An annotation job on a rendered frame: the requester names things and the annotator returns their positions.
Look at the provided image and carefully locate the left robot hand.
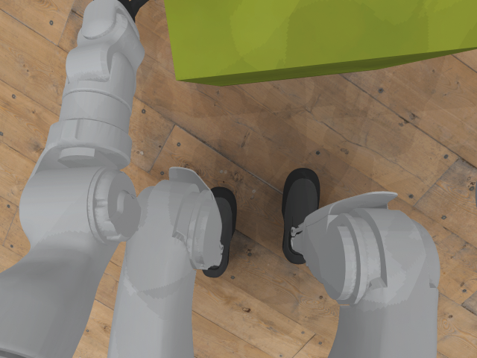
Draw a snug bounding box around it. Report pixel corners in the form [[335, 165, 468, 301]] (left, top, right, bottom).
[[93, 0, 149, 22]]

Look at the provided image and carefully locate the carton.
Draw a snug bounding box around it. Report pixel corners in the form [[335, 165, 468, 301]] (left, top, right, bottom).
[[164, 0, 477, 87]]

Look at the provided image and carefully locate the robot left upper arm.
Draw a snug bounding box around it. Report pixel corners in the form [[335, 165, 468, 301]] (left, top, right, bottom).
[[0, 166, 141, 358]]

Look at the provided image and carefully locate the robot left shin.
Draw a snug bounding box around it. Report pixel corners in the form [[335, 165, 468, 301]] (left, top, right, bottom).
[[137, 167, 224, 270]]

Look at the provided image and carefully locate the robot shin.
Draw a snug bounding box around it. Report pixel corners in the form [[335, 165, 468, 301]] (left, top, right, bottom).
[[137, 167, 224, 270], [291, 191, 440, 287]]

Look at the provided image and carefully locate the left robot forearm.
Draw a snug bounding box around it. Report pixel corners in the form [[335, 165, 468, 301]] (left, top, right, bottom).
[[19, 0, 145, 229]]

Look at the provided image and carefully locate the robot right shin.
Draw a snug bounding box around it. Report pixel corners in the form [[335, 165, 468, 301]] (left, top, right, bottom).
[[291, 191, 440, 287]]

